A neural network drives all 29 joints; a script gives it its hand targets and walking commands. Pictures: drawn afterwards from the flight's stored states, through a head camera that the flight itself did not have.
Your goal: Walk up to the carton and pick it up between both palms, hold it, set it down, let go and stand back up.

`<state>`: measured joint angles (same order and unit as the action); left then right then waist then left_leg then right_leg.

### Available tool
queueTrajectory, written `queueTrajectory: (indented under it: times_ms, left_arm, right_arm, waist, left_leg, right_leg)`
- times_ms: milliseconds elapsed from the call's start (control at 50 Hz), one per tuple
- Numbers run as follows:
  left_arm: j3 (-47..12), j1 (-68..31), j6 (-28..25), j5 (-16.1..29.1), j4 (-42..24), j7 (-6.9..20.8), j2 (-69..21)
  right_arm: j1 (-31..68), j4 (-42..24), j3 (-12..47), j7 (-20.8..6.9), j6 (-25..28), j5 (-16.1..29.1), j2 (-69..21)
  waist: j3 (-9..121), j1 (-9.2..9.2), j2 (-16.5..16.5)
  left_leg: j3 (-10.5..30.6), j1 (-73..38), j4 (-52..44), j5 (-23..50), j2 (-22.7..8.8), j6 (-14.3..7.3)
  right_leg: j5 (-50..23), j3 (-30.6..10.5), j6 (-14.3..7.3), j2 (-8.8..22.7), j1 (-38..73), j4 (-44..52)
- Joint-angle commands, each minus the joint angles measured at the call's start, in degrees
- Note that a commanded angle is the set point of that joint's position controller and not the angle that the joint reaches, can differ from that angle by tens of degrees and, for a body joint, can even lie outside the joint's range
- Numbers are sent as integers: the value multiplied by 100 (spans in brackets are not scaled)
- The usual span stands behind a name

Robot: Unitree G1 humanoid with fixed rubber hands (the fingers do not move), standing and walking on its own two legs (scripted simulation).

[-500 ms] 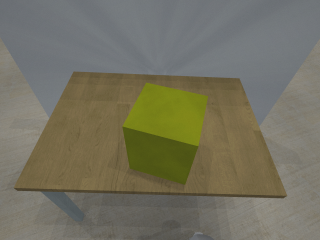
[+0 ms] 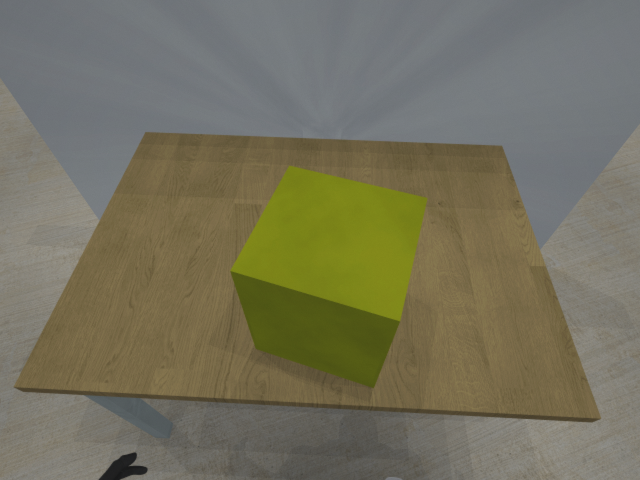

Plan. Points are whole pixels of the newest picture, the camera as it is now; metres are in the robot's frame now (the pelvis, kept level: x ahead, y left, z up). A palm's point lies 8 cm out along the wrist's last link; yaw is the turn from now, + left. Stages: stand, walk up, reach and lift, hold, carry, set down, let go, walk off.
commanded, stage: walk up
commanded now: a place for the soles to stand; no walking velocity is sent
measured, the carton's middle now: (333, 281) +0.41 +0.01 -0.06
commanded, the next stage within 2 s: reach and lift in 2.00 s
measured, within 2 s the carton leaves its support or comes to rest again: neither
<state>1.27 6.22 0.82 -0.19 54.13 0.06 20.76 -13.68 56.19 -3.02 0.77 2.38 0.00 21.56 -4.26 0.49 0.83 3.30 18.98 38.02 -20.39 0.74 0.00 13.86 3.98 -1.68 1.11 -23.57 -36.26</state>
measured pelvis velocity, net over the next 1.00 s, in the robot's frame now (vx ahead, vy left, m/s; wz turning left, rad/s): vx -0.04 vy -0.02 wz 0.05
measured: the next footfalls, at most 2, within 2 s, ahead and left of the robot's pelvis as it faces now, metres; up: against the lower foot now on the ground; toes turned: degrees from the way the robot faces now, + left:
none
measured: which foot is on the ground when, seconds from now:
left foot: down 0.00-1.00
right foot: down 0.00-1.00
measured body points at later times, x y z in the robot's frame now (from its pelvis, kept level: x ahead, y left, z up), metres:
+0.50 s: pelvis -0.02 +0.00 +0.00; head +0.00 +0.01 +0.45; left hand +0.09 +0.30 -0.13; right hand +0.03 -0.32 -0.12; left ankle -0.01 +0.13 -0.72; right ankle +0.05 -0.11 -0.72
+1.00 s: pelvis -0.04 -0.02 +0.00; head -0.01 -0.01 +0.45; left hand +0.03 +0.29 -0.13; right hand +0.04 -0.34 -0.12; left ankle +0.00 +0.13 -0.72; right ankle +0.01 -0.15 -0.72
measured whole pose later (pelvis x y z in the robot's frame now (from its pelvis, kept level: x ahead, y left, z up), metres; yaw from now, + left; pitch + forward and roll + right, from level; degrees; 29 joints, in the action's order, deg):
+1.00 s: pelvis -0.04 -0.02 +0.00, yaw +3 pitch -1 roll +0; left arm 1.3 9.5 1.5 -0.2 54.4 1.4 22.0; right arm -13.3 55.4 -2.6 1.4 2.0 0.0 21.6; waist -3.9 0.2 1.7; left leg 4.3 20.6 37.3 -16.7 0.1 0.8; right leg 17.0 -3.8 1.1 0.2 -20.9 -38.4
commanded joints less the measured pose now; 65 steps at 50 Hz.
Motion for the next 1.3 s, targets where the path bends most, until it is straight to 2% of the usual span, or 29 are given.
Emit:
queueTrajectory:
  times_ms: [0,60,80,140,160,200,240,260,280,320,400,440,480,500,540,620,640,660,680,700,740,780,800,840,880,980,1200,1220,1280]
  left_arm:
    - [474,-155,-145,-95,-264,34,1499]
    - [478,-378,-72,-109,-301,24,1473]
    - [378,-504,-24,-124,-335,45,1367]
    - [406,-358,56,-89,-279,65,1175]
    - [479,-320,32,-164,-240,82,1304]
    - [475,-286,13,-196,-290,127,1389]
    - [507,-318,-29,-190,-311,160,1508]
    - [532,-421,-38,-150,-334,134,1514]
    - [532,-503,-39,-166,-388,142,1495]
    - [463,-524,-1,-184,-399,98,1509]
    - [456,-436,110,-162,-497,141,1500]
    - [510,-675,164,-148,-562,157,1435]
    - [447,-456,240,-135,-473,163,1241]
    - [511,-401,251,-164,-424,146,1298]
    - [511,80,197,-91,-297,98,1373]
    - [414,229,7,-91,-219,48,1223]
    - [413,563,-47,-43,-148,28,1196]
    - [355,601,-156,-85,-18,-22,1181]
    - [385,396,-242,-208,-168,-40,1499]
    - [412,-20,-237,-162,-354,1,1756]
    - [322,-193,-211,-125,-443,26,1577]
    - [326,-245,-113,-63,-472,49,1432]
    - [306,-128,-113,-28,-323,53,1368]
    - [287,-87,-24,-12,-422,53,1273]
    - [306,355,-6,-80,-249,87,1320]
    - [318,-44,-119,-164,-254,105,1497]
    - [339,181,-53,-103,-242,123,1297]
    - [334,187,-60,-112,-214,110,1294]
    - [355,379,-90,-159,-162,81,1426]
  right_arm:
    - [233,-310,-212,192,108,12,1303]
    - [13,-261,-200,224,80,-42,1229]
    - [59,-263,-217,239,75,-82,1327]
    - [189,-298,-256,256,137,-114,1666]
    - [226,-325,-244,250,122,-111,1549]
    - [351,-387,-252,220,85,-156,1496]
    - [53,-255,-202,227,80,-77,1265]
    - [64,-290,-187,232,93,-123,1179]
    - [-300,-195,-190,212,58,-87,1220]
    - [-382,-180,-241,206,22,-72,1237]
    - [-475,-118,-260,145,42,-141,1228]
    - [-742,-109,-317,198,65,-162,1380]
    - [-103,-167,-422,243,89,-213,1898]
    - [-38,-288,-461,285,139,-254,2042]
    - [305,-330,-419,307,154,-199,1853]
    - [338,-572,-362,208,165,-212,1646]
    - [529,-661,-381,154,85,-178,1617]
    - [415,-651,-258,139,20,-157,1314]
    - [151,-700,-160,121,-25,-131,991]
    - [-2,-624,-103,143,-49,-27,944]
    - [71,-478,-174,134,20,-97,1121]
    - [-22,-445,-240,113,136,-110,1203]
    - [50,-353,-255,127,170,-81,1298]
    - [220,-389,-250,145,174,-154,1631]
    - [476,-445,-253,105,154,-167,1609]
    - [447,-470,-180,56,85,-107,1196]
    - [495,-409,-266,109,156,-123,1641]
    - [632,-461,-257,107,159,-150,1592]
    - [724,-426,-224,98,74,-65,1325]
  waist:
    - [1285,11,13]
    - [1297,-122,100]
    - [821,-152,340]
    - [949,23,-488]
    - [688,46,7]
    - [593,72,-408]
    - [936,-22,485]
    - [987,-53,192]
    - [1098,-174,802]
    - [859,-127,1097]
    - [667,-99,546]
    - [630,-210,303]
    - [119,-70,-723]
    - [-8,-107,-635]
    - [222,80,-595]
    - [956,-1,-898]
    - [1182,208,-1015]
    - [1217,214,-513]
    - [1087,-12,378]
    - [694,-180,789]
    - [707,-201,722]
    - [987,-181,593]
    - [1159,-225,356]
    - [480,-46,-256]
    - [450,143,-213]
    - [743,-132,382]
    - [810,46,-54]
    - [739,96,-325]
    - [890,128,150]
  left_leg:
    - [527,-188,-326,1738,-540,-402]
    - [244,-205,-129,1235,-291,-264]
    - [706,-88,-554,1352,-577,-394]
    - [1651,-67,-1011,1250,-1293,-905]
    - [1683,236,-922,1281,-1210,-930]
    - [1152,659,-782,629,-849,-652]
    - [316,384,-39,378,-243,-357]
    - [-120,132,201,410,27,-225]
    - [-192,-12,324,-79,94,-248]
    - [-285,-43,465,-355,107,-237]
    - [-493,-362,-20,-191,91,-282]
    - [308,-96,-648,-157,-395,-446]
    - [2728,424,-2109,-1255,-1628,-1234]
    - [3289,299,-2097,-460,-2109,-1535]
    - [2184,-257,-1344,1516,-1818,-1444]
    - [1623,-1050,-661,3115,-1612,-1097]
    - [1047,-905,-380,2918,-1306,-920]
    - [648,-473,134,2540,-930,-531]
    - [243,218,813,1376,-359,-143]
    - [-139,861,652,-767,-22,-48]
    - [-297,-105,169,-1061,-134,-16]
    - [-365,-713,-548,627,-63,-110]
    - [282,-1003,-833,879,-419,-222]
    - [1430,-198,-1360,-134,-1126,-625]
    - [1642,-10,-1539,-914,-1362,-807]
    - [26,-150,-460,-387,-124,-236]
    - [1339,-464,-1313,-456,-1155,-719]
    - [1159,-193,-1193,-102,-1071,-643]
    - [407,-104,-626,-88,-546,-439]
  right_leg:
    - [-1695,-830,-520,764,1437,319]
    - [-1128,-882,-644,931,1151,418]
    - [-1004,-751,-448,727,878,353]
    - [-21,-520,-218,289,817,-112]
    - [85,-511,-191,260,911,-135]
    - [15,-746,-324,473,1166,358]
    - [-187,-1133,-689,947,1284,859]
    - [-295,-1336,-834,1244,1032,1050]
    - [289,-1262,-846,1325,958,1211]
    - [583,-1392,-937,1342,586,1321]
    - [1074,-1206,-773,1189,381,1205]
    - [1542,-870,-449,741,186,661]
    - [1570,-633,-22,-182,-173,-1095]
    - [1622,-1032,20,-207,-414,-1773]
    - [1440,-1410,76,-214,-456,-2224]
    - [1263,-688,58,-55,216,-509]
    - [637,-443,36,-106,858,498]
    - [-88,-719,19,4,1552,1329]
    - [-657,-2326,-280,862,1706,1604]
    - [-927,-2904,-831,1410,1488,1563]
    - [-582,-2282,-942,1144,682,1217]
    - [-845,-1747,-439,666,623,666]
    - [-740,-1546,-234,520,403,442]
    - [673,-1183,-83,29,102,-60]
    - [1050,-981,-77,6,406,74]
    - [931,-1995,-493,624,486,1204]
    - [82,-1144,-189,7,352,51]
    - [-29,-1124,-160,49,622,113]
    - [-126,-1714,-371,380,809,820]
